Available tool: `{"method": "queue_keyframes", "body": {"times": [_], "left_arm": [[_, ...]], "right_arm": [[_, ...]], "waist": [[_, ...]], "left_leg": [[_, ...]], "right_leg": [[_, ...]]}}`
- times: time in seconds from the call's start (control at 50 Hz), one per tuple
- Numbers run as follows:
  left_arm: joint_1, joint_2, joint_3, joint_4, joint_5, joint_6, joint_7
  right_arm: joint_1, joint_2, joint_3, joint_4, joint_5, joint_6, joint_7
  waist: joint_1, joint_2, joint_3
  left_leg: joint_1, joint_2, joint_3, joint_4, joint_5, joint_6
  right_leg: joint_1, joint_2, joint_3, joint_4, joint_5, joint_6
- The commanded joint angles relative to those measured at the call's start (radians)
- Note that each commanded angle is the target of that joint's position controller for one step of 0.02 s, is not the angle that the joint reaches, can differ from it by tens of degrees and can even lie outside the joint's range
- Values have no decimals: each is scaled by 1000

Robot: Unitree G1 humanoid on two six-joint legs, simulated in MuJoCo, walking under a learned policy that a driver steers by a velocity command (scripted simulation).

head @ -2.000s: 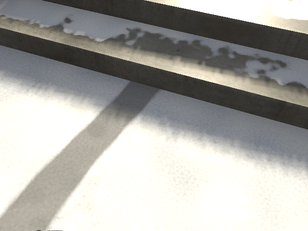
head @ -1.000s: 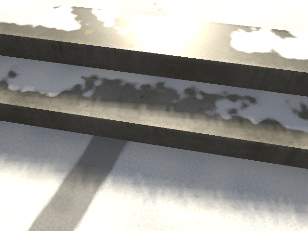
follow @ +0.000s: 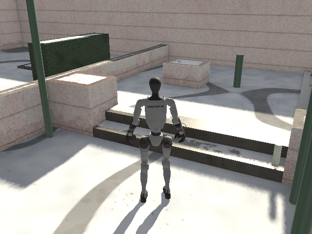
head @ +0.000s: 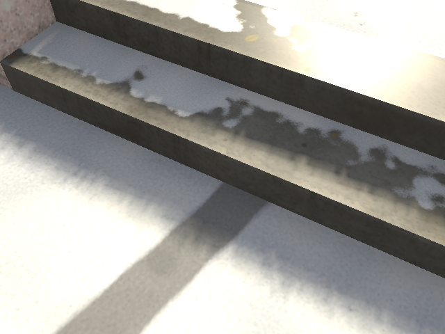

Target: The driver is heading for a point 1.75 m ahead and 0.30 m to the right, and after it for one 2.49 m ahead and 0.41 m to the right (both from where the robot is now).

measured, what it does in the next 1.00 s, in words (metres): steps on the spot, turning right: right foot, then left foot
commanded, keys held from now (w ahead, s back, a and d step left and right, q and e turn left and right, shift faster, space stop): e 0.58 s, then no key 0.18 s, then q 0.24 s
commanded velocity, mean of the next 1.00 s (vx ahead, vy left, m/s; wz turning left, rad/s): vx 0.00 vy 0.00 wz -0.35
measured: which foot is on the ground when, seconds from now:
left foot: down 0.00-0.24, up 0.26-0.72, down 0.74-1.00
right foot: up 0.00-0.22, down 0.24-0.74, up 0.76-0.98, down 1.00-1.00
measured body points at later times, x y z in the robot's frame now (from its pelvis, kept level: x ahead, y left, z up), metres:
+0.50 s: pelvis -0.01 -0.05 +0.01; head +0.02 -0.09 +0.45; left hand +0.21 +0.19 -0.07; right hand +0.06 -0.37 -0.11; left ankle +0.04 +0.11 -0.67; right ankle -0.01 -0.13 -0.74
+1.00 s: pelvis +0.01 -0.03 +0.00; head +0.03 -0.03 +0.45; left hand +0.25 +0.17 -0.10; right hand +0.04 -0.32 -0.10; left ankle +0.06 +0.09 -0.74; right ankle -0.06 -0.15 -0.74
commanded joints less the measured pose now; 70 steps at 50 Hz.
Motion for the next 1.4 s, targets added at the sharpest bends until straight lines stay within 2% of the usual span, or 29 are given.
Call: {"method": "queue_keyframes", "body": {"times": [0.02, 0.1, 0.16, 0.2, 0.22, 0.24, 0.26, 0.28, 0.32, 0.34, 0.5, 0.66, 0.72, 0.74, 0.76, 0.78, 0.8, 0.84, 0.9, 0.98, 1.02, 1.06, 1.1, 1.14, 1.2, 1.32, 1.36, 1.38, 1.4], "left_arm": [[-22, 119, 49, -81, -3, 10, 5], [-48, 67, 24, -112, -1, 29, -11], [-51, 96, 29, -144, -7, 31, -34], [18, 108, 40, -131, -1, 36, -38], [56, 130, 51, -123, 7, 37, -28], [88, 224, 78, -135, 6, 36, -12], [101, 320, 89, -169, 33, 20, -13], [119, 268, 73, -168, 55, -3, -21], [17, 214, 58, -168, 30, -21, -13], [-25, 194, 50, -175, 14, -16, -5], [-7, 191, 45, -182, 14, 10, 27], [-34, 185, 43, -189, 17, 31, 13], [-58, 156, 29, -182, 3, 38, 16], [-21, 125, 19, -175, 14, 33, 16], [56, 92, 8, -166, 37, 25, 13], [8, 125, 19, -177, 33, 19, 18], [-1, 162, 31, -162, 38, 19, 25], [-3, 120, 27, -131, 42, 28, 26], [-44, 70, 14, -127, 33, 17, 19], [-15, 104, 32, -100, 15, 5, 26], [7, 158, 50, -98, 28, 5, 30], [30, 152, 59, -95, 37, 14, 26], [34, 170, 62, -99, 42, 16, 31], [20, 146, 48, -116, 44, -1, 40], [13, 168, 55, -96, 14, -22, 39], [32, 215, 67, -82, -5, -39, 5], [27, 187, 57, -77, -9, -44, -7], [37, 137, 39, -75, 8, -51, -12], [-19, 50, 11, -143, 44, -64, -14]], "right_arm": [[-24, -156, -41, -66, 8, -29, -13], [-62, -174, -52, -53, 18, -21, -12], [-43, -204, -61, -43, 28, -10, -9], [-60, -208, -61, -39, 48, -14, -6], [-17, -183, -54, -20, 48, -21, -1], [25, -136, -41, -19, 13, -28, 7], [-69, -92, -20, -92, -18, -32, 0], [-112, -146, -36, -92, 4, -32, -6], [-80, -172, -49, -61, 19, -24, -10], [-79, -182, -54, -54, 11, -21, -16], [-92, -124, -37, -50, 18, -31, -2], [-74, -136, -35, -43, 31, -61, 25], [-16, -121, -31, -26, 23, -74, 38], [-12, -157, -35, -34, 6, -76, 36], [-42, -223, -42, -52, -8, -70, 30], [-53, -171, -23, -40, -31, -73, 35], [-83, -121, -5, -48, -22, -82, 40], [-109, -109, 7, -37, 5, -86, 42], [-82, -182, -14, -25, 27, -62, 35], [-42, -214, -31, -39, 46, -36, 24], [-42, -183, -25, -62, 40, -43, 24], [-60, -160, -21, -70, 45, -47, 27], [-49, -147, -22, -82, 42, -37, 30], [-45, -180, -44, -87, 41, -22, 33], [-90, -131, -23, -104, 43, -10, 48], [-63, -131, -10, -128, 47, -34, 81], [80, -150, -26, -73, 47, -34, 74], [196, -197, -52, -44, 55, -34, 64], [300, -334, -84, -47, 49, -40, 46]], "waist": [[-19, 170, -58], [-30, 191, -64], [-42, 210, -98], [-1, 182, -108], [9, 128, -115], [-3, -98, -124], [20, -297, -131], [66, -158, -178], [5, -68, -101], [-8, -60, -84], [2, -97, -107], [16, -124, -130], [-32, -101, -134], [-15, -31, -144], [51, 189, -147], [29, 264, -101], [18, 202, -90], [22, 181, -83], [-6, 187, -57], [-12, 199, -101], [-21, 95, -144], [-1, -37, -126], [5, -183, -87], [10, -130, -73], [28, -98, -2], [19, -106, -24], [-50, -60, -49], [-102, 25, -95], [-125, 328, -115]], "left_leg": [[126, 352, -245, -127, 571, 246], [104, 272, -80, -112, 566, 203], [112, 294, -57, -79, 552, 193], [66, 285, -20, -4, 468, 152], [2, 244, 26, 87, 342, 99], [-196, 154, 127, 330, 45, 0], [-443, -13, 78, 558, -419, -65], [-446, 5, -50, 724, -429, -65], [-455, 47, -67, 722, -247, -49], [-449, 56, -71, 679, -176, -55], [-355, 0, -70, 421, -37, -104], [-181, -15, -59, 185, -73, -76], [-11, -1, -39, -104, 149, -32], [79, 100, -125, -141, 266, 3], [136, 268, -295, -144, 502, 93], [25, 356, -419, -174, 488, 241], [-3, 339, -409, -188, 417, 264], [21, 248, -325, -174, 338, 202], [47, 169, -281, -115, 424, 163], [65, 148, -332, -74, 459, 151], [-47, 106, -287, -29, 387, 104], [-166, 3, -167, 96, 202, 37], [-304, -48, -61, 292, -99, -12], [-397, 6, -57, 633, -335, -40], [-460, 71, -21, 539, -150, -42], [-156, 35, 108, 177, -72, 11], [65, -26, 159, 69, -3, 39], [234, -17, 93, 34, -21, 71], [391, 257, -401, -115, -109, 209]], "right_leg": [[-207, -40, -3, 317, -142, 36], [-122, -64, -88, 151, -4, 56], [-21, -56, -132, -18, 52, 32], [99, -22, -176, -202, 199, -9], [201, -2, -148, -298, 298, -40], [362, -153, 92, -360, 617, -107], [367, -418, 502, -418, 800, -341], [346, -430, 504, -443, 712, -408], [277, -310, 326, -436, 530, -297], [255, -276, 291, -434, 504, -259], [245, -198, 293, -429, 412, -254], [221, -194, 403, -363, 503, -253], [184, -143, 386, -307, 510, -192], [126, -98, 339, -254, 368, -135], [35, 35, 194, -97, 36, -73], [-10, 65, 110, -21, -143, -18], [17, 19, 111, 69, -150, 21], [18, -19, 76, 49, -77, 67], [52, -10, 1, -135, 17, 82], [167, 15, -35, -351, 240, 41], [277, -57, -9, -280, 388, -13], [307, -123, 57, -322, 398, -94], [314, -320, 235, -411, 521, -226], [291, -438, 289, -446, 607, -316], [294, -338, 167, -536, 120, -235], [194, -301, -7, -520, 66, -194], [77, -271, -78, -385, 60, -158], [-17, -222, -154, -174, 114, -114], [-320, -88, -252, 270, -83, -5]]}}
Keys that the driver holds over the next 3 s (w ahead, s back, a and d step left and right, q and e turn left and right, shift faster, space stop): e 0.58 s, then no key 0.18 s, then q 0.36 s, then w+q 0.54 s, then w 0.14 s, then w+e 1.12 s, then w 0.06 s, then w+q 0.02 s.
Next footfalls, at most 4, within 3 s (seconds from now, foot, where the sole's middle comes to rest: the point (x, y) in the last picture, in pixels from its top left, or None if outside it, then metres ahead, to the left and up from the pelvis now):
0.24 right None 0.02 -0.14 -0.77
0.74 left None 0.10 0.07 -0.77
1.00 right None -0.02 -0.16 -0.77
1.38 left None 0.10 0.09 -0.77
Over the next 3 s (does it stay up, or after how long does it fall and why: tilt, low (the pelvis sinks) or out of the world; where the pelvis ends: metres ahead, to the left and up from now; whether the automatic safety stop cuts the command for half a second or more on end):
stays up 0.79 -0.07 0.00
